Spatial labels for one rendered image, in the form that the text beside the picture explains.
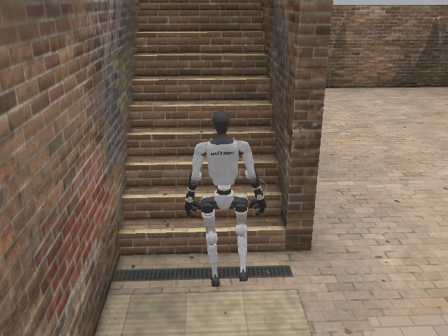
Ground stairs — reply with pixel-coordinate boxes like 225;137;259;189
118;0;286;256

